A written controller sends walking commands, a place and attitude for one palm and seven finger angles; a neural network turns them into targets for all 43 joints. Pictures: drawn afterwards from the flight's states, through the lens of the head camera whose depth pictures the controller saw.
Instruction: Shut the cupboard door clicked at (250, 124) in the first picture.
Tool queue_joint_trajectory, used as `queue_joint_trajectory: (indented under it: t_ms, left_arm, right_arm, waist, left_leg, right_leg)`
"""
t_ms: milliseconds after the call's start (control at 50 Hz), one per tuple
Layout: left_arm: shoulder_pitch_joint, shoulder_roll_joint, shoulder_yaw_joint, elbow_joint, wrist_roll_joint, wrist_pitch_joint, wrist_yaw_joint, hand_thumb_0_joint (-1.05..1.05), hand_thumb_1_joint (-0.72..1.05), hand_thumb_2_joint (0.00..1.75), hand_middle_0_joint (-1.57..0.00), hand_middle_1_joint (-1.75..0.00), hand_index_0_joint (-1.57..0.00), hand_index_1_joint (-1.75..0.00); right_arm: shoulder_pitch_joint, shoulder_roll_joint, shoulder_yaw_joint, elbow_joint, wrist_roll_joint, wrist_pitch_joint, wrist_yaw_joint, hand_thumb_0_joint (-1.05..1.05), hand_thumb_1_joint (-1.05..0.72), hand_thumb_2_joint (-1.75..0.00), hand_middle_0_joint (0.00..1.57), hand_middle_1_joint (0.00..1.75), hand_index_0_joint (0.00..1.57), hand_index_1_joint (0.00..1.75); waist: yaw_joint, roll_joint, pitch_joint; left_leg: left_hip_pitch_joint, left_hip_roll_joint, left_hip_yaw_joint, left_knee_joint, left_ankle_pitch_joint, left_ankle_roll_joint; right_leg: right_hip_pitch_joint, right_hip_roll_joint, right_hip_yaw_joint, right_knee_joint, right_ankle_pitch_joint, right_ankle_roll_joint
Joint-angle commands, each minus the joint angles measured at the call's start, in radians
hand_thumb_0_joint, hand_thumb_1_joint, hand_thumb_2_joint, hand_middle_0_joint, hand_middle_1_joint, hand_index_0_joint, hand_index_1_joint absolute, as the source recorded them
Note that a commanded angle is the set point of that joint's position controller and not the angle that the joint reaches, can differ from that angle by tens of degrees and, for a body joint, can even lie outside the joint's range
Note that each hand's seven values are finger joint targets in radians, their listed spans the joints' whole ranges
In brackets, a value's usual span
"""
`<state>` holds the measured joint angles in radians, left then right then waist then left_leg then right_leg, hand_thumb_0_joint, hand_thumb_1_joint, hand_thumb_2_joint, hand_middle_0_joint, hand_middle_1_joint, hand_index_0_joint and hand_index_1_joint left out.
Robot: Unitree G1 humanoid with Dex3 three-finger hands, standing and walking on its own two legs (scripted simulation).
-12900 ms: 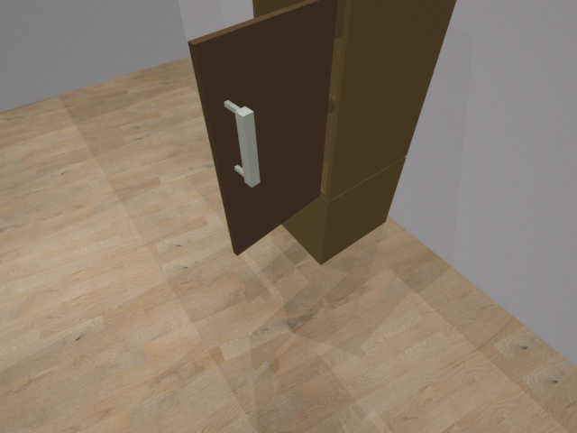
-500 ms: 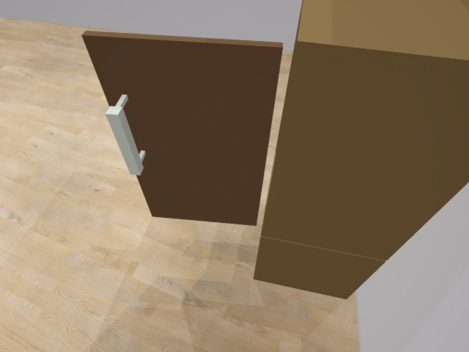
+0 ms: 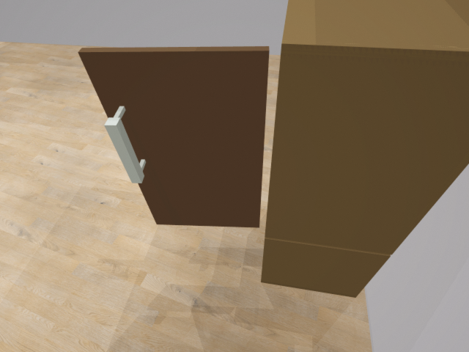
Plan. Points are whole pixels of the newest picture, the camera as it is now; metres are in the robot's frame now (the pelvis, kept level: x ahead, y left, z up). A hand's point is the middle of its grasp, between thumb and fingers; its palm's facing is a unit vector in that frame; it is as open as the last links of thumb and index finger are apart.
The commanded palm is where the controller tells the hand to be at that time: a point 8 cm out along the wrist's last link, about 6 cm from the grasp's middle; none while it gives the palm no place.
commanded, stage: look again from close up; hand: left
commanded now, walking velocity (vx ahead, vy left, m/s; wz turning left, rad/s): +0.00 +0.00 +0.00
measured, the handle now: (129, 146) +0.52 +0.27 +0.04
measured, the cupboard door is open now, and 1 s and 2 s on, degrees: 97 97 97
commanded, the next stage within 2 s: shuffle to correct the standing spot in 0.34 s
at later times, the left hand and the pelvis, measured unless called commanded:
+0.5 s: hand out of the picture +0.02 +0.17 -0.17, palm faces +0.01 -0.98 -0.22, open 7.4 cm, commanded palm none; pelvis +0.01 -0.01 +0.00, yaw +0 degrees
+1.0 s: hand out of the picture +0.09 +0.22 -0.17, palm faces +0.05 -0.96 -0.26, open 7.4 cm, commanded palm none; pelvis +0.05 +0.02 -0.01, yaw +0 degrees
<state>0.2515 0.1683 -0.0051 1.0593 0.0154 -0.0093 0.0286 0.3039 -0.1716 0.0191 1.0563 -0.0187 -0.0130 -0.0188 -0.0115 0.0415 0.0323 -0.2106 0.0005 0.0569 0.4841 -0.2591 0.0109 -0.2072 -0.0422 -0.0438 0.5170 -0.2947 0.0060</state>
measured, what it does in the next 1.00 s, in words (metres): steps on the spot: right foot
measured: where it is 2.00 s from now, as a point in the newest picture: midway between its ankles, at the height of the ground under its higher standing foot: outside the picture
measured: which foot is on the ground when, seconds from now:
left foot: down 0.00-0.98, up 1.00-1.00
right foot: down 0.00-0.78, up 0.80-0.96, down 0.98-1.00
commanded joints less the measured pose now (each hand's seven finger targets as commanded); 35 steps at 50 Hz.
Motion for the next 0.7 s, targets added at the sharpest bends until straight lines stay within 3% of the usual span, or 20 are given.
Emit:
queue_joint_trajectory:
  t_ms: [0,180,260,380,440,520,620,660,680]
  left_arm:
    - [0.044,0.129,0.018,-0.034,-0.005,-0.021,0.005,0.0,0.9,0.9,-0.2,-0.3,-0.2,-0.3]
    - [0.056,0.145,0.018,-0.008,-0.003,-0.025,0.004,0.0,0.9,0.9,-0.2,-0.3,-0.2,-0.3]
    - [0.05,0.149,0.017,0.004,-0.004,-0.023,0.003,0.0,0.9,0.9,-0.2,-0.3,-0.2,-0.3]
    - [0.052,0.158,0.017,0.01,-0.001,-0.025,0.002,0.0,0.9,0.9,-0.2,-0.3,-0.2,-0.3]
    - [0.048,0.157,0.018,0.01,-0.003,-0.024,0.002,0.0,0.9,0.9,-0.2,-0.3,-0.2,-0.3]
    - [0.074,0.165,0.028,0.005,0.003,-0.015,0.003,0.0,0.9,0.9,-0.2,-0.3,-0.2,-0.3]
    - [0.099,0.203,0.056,-0.017,0.005,-0.007,0.005,0.0,0.9,0.9,-0.2,-0.3,-0.2,-0.3]
    - [0.093,0.204,0.066,-0.03,0.008,-0.006,0.006,0.0,0.9,0.9,-0.2,-0.3,-0.2,-0.3]
    - [0.083,0.2,0.072,-0.037,0.009,-0.003,0.007,0.0,0.9,0.9,-0.2,-0.3,-0.2,-0.3]
  right_arm:
    - [0.026,-0.105,-0.02,-0.036,0.004,-0.023,-0.001,0.0,-0.9,-0.9,0.2,0.3,0.2,0.3]
    - [-0.009,-0.115,-0.021,0.002,0.007,-0.026,-0.006,0.0,-0.9,-0.9,0.2,0.3,0.2,0.3]
    - [-0.028,-0.127,-0.021,0.01,0.007,-0.024,-0.007,0.0,-0.9,-0.9,0.2,0.3,0.2,0.3]
    - [-0.049,-0.127,-0.022,0.019,0.009,-0.022,-0.009,0.0,-0.9,-0.9,0.2,0.3,0.2,0.3]
    - [-0.049,-0.136,-0.022,0.021,0.006,-0.021,-0.007,0.0,-0.9,-0.9,0.2,0.3,0.2,0.3]
    - [-0.037,-0.11,-0.019,0.011,0.002,-0.005,-0.001,0.0,-0.9,-0.9,0.2,0.3,0.2,0.3]
    - [-0.028,-0.096,-0.026,-0.022,-0.002,0.006,0.005,0.0,-0.9,-0.9,0.2,0.3,0.2,0.3]
    - [-0.008,-0.092,-0.029,-0.029,-0.002,0.003,0.005,0.0,-0.9,-0.9,0.2,0.3,0.2,0.3]
    - [0.01,-0.089,-0.031,-0.024,-0.001,0.0,0.004,0.0,-0.9,-0.9,0.2,0.3,0.2,0.3]
  waist:
    - [0.011,-0.074,0.019]
    - [0.016,-0.058,0.002]
    - [0.015,-0.033,0.002]
    - [0.018,-0.058,0.015]
    - [0.019,-0.042,-0.012]
    - [0.029,-0.076,0.023]
    - [0.039,-0.166,0.062]
    - [0.034,-0.172,0.059]
    - [0.026,-0.145,0.046]
  left_leg:
    - [-0.017,0.084,-0.095,-0.118,0.106,0.024]
    - [0.032,0.094,-0.081,-0.116,0.183,0.021]
    - [0.042,0.096,-0.082,-0.124,0.171,0.016]
    - [0.047,0.1,-0.074,-0.127,0.172,0.014]
    - [0.054,0.097,-0.071,-0.122,0.168,0.01]
    - [-0.015,0.063,-0.036,-0.074,0.043,0.0]
    - [-0.109,0.027,0.009,0.041,-0.058,-0.013]
    - [-0.094,0.028,0.009,0.026,-0.041,-0.012]
    - [-0.06,0.032,0.005,-0.007,0.001,-0.007]
  right_leg:
    - [-0.01,-0.06,0.091,-0.117,0.066,-0.047]
    - [0.019,-0.069,0.091,-0.13,0.187,-0.044]
    - [0.015,-0.07,0.098,-0.139,0.177,-0.043]
    - [0.022,-0.072,0.1,-0.157,0.211,-0.043]
    - [0.037,-0.078,0.103,-0.153,0.206,-0.044]
    - [0.035,-0.116,0.148,-0.17,0.078,-0.068]
    - [0.037,-0.225,0.249,-0.21,0.049,-0.135]
    - [0.029,-0.228,0.233,-0.169,0.111,-0.139]
    - [0.025,-0.207,0.194,-0.125,0.131,-0.13]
